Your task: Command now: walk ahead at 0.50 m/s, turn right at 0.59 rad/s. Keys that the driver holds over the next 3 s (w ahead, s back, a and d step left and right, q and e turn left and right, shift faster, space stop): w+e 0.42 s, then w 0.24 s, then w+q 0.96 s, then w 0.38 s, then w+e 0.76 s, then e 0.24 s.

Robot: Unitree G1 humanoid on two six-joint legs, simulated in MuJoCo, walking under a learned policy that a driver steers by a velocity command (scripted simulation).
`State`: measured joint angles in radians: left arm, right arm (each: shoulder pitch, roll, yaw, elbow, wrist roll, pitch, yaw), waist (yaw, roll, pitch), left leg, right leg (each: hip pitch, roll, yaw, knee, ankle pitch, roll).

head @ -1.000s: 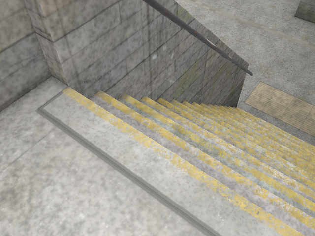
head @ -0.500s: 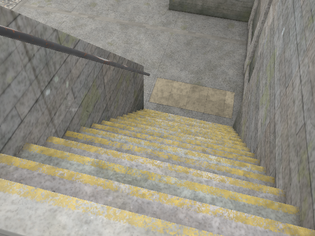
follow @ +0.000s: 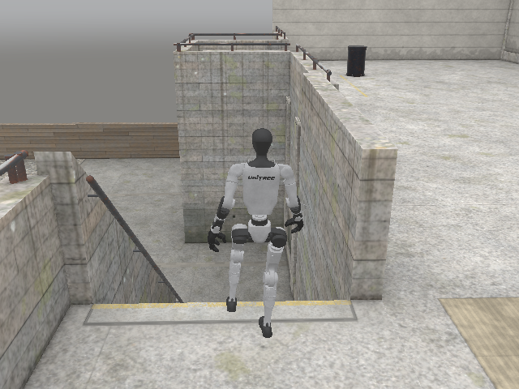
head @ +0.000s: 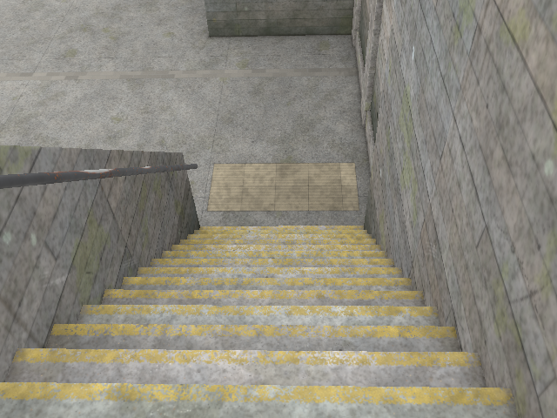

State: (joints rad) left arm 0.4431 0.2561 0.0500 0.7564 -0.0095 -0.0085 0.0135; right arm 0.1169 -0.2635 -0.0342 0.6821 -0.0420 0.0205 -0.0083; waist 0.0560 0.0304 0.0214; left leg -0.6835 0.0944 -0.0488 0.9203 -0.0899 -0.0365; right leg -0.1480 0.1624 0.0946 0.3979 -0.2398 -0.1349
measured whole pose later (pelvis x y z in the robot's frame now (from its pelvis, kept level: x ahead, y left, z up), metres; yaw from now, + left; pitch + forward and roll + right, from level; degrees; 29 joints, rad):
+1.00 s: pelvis +0.19 -0.05 -0.01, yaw -14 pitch -1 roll +1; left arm 0.31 0.24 0.02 0.78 0.01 -0.05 0.01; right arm 0.25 -0.31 -0.08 0.75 -0.04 0.08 -0.02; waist 0.04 0.02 -0.03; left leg -0.57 -0.11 -0.14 1.31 -0.16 0.00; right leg -0.27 0.00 -0.07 0.63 -0.34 -0.07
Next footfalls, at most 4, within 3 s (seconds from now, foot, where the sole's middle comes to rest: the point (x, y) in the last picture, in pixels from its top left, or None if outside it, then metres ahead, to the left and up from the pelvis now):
0.18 left None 0.19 0.10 -0.78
0.66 right None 0.20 -0.14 -0.78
1.22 left None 0.20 0.07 -0.78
1.82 right None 0.21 -0.08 -0.78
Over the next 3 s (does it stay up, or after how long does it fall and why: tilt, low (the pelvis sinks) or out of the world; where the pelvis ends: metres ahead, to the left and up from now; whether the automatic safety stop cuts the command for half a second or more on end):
stays up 0.16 -0.01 -0.02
